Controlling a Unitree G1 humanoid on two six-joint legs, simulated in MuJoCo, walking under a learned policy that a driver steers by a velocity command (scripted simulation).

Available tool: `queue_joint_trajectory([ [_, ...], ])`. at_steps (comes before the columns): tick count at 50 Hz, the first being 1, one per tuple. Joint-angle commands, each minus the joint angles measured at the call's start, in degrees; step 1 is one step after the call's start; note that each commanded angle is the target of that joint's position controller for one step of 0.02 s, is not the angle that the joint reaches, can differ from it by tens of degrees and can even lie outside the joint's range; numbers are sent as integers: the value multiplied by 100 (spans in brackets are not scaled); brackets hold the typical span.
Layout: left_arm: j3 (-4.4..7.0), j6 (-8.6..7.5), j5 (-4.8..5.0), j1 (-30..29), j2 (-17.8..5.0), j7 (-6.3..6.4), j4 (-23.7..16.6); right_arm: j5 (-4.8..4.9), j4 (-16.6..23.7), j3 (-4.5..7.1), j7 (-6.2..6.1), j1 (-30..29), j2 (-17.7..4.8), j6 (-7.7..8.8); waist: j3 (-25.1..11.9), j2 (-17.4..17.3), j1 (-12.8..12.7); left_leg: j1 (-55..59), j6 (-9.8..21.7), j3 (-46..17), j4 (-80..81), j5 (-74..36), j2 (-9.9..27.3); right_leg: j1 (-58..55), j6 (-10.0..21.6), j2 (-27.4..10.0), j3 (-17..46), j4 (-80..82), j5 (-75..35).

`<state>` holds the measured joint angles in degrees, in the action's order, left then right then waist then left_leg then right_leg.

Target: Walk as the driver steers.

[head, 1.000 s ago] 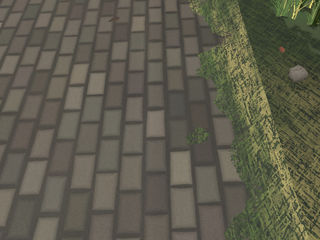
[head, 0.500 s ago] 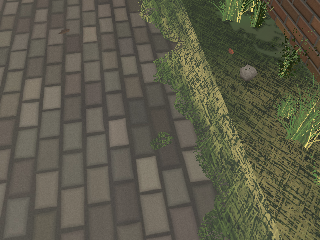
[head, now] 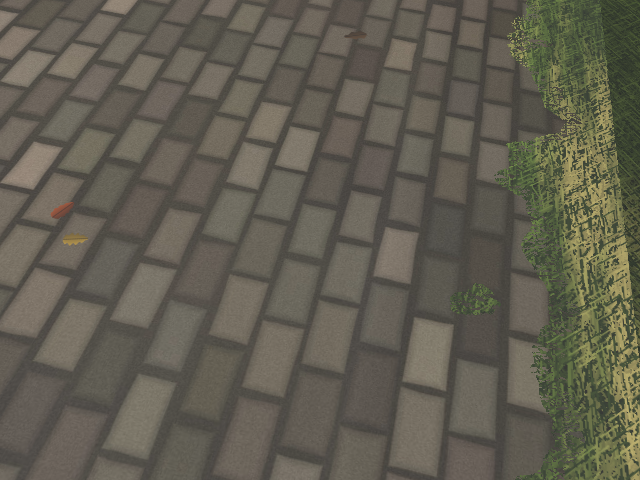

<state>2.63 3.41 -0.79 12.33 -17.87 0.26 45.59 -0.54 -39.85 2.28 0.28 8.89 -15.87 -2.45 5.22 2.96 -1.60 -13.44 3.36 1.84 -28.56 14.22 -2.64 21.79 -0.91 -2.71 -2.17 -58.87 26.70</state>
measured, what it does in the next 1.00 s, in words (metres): walks ahead: right foot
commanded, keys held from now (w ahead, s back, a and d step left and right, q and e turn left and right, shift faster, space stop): w+e+shift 0.26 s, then e+shift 0.20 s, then shift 0.14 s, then q+shift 0.40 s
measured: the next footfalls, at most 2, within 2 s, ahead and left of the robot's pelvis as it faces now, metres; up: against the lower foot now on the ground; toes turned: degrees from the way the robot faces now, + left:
right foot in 0.54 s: +0.29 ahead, -0.21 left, +0.00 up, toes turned -26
left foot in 1.22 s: +0.28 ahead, -0.01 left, +0.00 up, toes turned +5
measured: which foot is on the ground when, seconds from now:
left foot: down 0.00-0.54, up 0.56-1.00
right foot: up 0.00-0.52, down 0.54-1.00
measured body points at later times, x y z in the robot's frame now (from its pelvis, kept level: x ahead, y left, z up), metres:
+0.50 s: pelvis +0.14 -0.06 -0.01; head +0.17 -0.08 +0.43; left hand +0.38 +0.13 -0.11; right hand +0.08 -0.33 -0.15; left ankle +0.01 +0.08 -0.74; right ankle +0.25 -0.20 -0.71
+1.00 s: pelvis +0.23 -0.13 +0.01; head +0.25 -0.15 +0.45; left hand +0.42 +0.08 -0.10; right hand +0.21 -0.40 -0.14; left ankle +0.28 +0.00 -0.67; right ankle +0.25 -0.19 -0.74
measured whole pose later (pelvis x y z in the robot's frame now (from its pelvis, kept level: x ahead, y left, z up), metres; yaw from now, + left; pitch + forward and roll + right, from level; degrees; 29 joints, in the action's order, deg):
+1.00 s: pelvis +0.23 -0.13 +0.01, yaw -12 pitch +0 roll +0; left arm 1.5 -0.2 -1.4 10.0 -12.1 2.7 43.9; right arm -1.8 -48.1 4.4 1.9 16.4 -14.7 -5.3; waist 3.3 -1.5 1.8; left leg -28.0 -2.9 1.7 -56.4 19.4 3.4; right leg 12.1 6.0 -0.1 -14.7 -21.3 9.6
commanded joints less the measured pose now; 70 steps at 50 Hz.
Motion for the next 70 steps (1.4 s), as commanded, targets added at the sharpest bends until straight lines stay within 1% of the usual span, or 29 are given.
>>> queue_joint_trajectory([
  [1,110,-61,-94,392,-558,-163,-44,-93,44,116,-88,502,-665,108,-809,-1116,294,947,688,-1144,1765,265,1409,292,80,79,173,-73,-511],
  [4,218,-100,-23,-13,-649,-331,-129,-155,-138,197,-77,677,-958,287,-128,-1073,391,1209,520,-1597,2461,2322,1770,1432,227,196,637,-54,-1021],
  [13,269,-181,-83,-255,-328,-479,-239,-118,-352,205,-154,780,-805,694,97,-636,242,1403,529,-496,2614,1901,2154,2953,-45,-177,533,-627,-1863],
  [16,243,-213,-136,-354,-222,-504,-312,-142,-506,190,-165,971,-697,747,300,-422,268,1462,569,194,2500,800,2091,2988,14,-328,307,-315,-2019],
  [21,93,-250,-112,-955,16,-625,-787,-121,-587,217,-172,793,-774,747,389,-696,321,1180,377,1359,1780,-2020,1906,1714,381,-340,-432,1447,-2266],
  [24,142,-243,-135,-486,-44,-486,-799,27,-644,263,-149,889,-940,637,-125,-752,161,1480,210,1564,385,-5006,1862,668,688,323,-927,1943,-1741],
  [25,200,-287,-162,73,-125,-387,-682,87,-672,280,-114,912,-1014,583,-451,-776,-71,1428,180,1536,-516,-5527,1834,64,815,606,-907,2126,-1550],
  [26,292,-378,-218,889,-260,-266,-445,160,-666,266,-52,883,-1008,542,-931,-657,-430,1103,38,1505,-1764,-4885,1746,-941,932,819,-742,2699,-1948],
  [27,429,-459,-303,1445,-677,-154,-256,132,-640,177,-12,989,-734,554,-1325,-230,-679,-5,-211,1430,-3347,-2328,1400,-2214,1093,317,66,3092,-2784],
  [28,606,-441,-273,1079,-1640,-144,-497,86,-273,24,-12,1598,24,528,-1974,973,41,-2129,-608,1101,-5735,2540,377,-3795,2013,-1888,3058,2733,-6171],
  [29,676,-395,79,1393,-1655,-140,-683,-43,-270,105,-76,1296,-564,463,-3097,-112,-507,-2046,-616,-214,-6059,1990,274,-3755,2506,-2167,3821,3361,-6227],
  [30,567,-361,87,940,-1328,-66,-625,19,-219,77,-113,914,-465,426,-2362,-171,-309,-2198,-546,-322,-5869,1363,566,-3095,2358,-2025,2962,3592,-5359],
  [31,357,-369,92,514,-667,-17,-604,9,-317,24,-133,839,-396,435,-1561,-286,-104,-2049,-470,-241,-5301,1005,786,-2178,2045,-1708,2228,3738,-5091],
  [33,83,-448,75,59,25,35,-542,-101,-637,29,-110,1224,-399,289,-1089,-276,282,-1198,-378,-333,-4415,805,920,-1114,1506,-1216,1264,4044,-5103],
  [36,46,-625,-94,22,-135,44,-378,3,-911,49,-71,1573,-267,73,-1082,-177,392,-489,-338,-489,-3909,609,576,-560,1325,-1185,599,4322,-5189],
  [38,82,-620,-60,-80,-278,74,-378,-23,-873,141,-52,1390,-387,14,-945,-21,363,-897,-346,-446,-3839,469,503,-765,1304,-1205,421,4453,-4536],
  [42,56,-476,-30,-128,-161,194,-439,-101,-710,268,36,908,-458,-106,-621,165,215,-1674,-521,-321,-3683,333,564,-1074,1327,-1280,271,4757,-2499],
  [48,90,-401,-60,-21,-180,288,-416,-138,-425,294,169,599,-271,-219,-514,183,106,-1996,-655,-76,-2868,549,692,-1631,1377,-1525,7,4683,-1845],
  [54,163,-387,-116,-47,-359,155,-436,-49,21,278,310,220,-176,-259,-639,298,16,-1300,-431,387,-1842,851,637,-1658,1316,-1741,-576,4143,-2634],
  [58,257,-374,-37,20,-576,-13,-438,18,291,301,304,130,-230,-261,-870,439,18,-695,-204,554,-1068,1069,484,-1696,1043,-1942,-838,3424,-3594],
  [60,306,-290,22,78,-654,-57,-348,-58,222,317,243,564,-323,-155,-967,62,373,301,-26,302,406,-157,397,-1137,488,-1693,-1127,2669,-3048],
  [61,249,-255,26,191,-404,-102,-430,-167,138,448,150,921,-935,-67,-995,-1171,468,1095,237,-1147,1222,-1062,1375,-83,74,-1132,-1460,1392,-1579],
  [62,119,-199,-42,-155,-10,-86,-873,-68,161,627,79,999,-1708,-23,-783,-2328,491,1168,1238,-2890,1150,-3390,2707,1310,-277,-44,-1120,443,1149],
  [63,161,-97,-130,-408,-271,-26,-772,-28,138,579,32,1162,-1324,0,-945,-1149,731,1363,1510,-2192,865,-3802,2599,1396,-307,-157,-317,-405,1017],
  [65,142,-106,33,-226,-159,-28,-617,-51,221,353,-54,317,-812,-21,-677,-975,264,940,1115,-1227,925,-3339,1834,1238,-201,-178,44,-378,50],
  [67,169,-109,-80,254,-279,-58,-301,5,335,146,-137,-331,-316,38,-857,-1081,1,932,859,-558,947,-3702,1466,742,-168,-56,-59,-194,-555],
  [68,159,-80,-56,448,-231,-90,-174,-15,312,40,-148,-390,-119,84,-949,-944,-53,892,758,-307,978,-3666,1460,412,-160,12,-4,76,-620],
  [69,114,-56,-12,483,-108,-123,-109,-60,252,-27,-162,-338,-22,138,-916,-850,3,799,656,-115,1006,-3452,1466,92,-160,61,129,573,-616],
  [70,97,-32,7,394,-72,-147,-136,-94,180,-4,-177,-296,-174,168,-761,-908,62,764,596,-19,975,-3203,1467,-31,-146,122,138,944,-603],
])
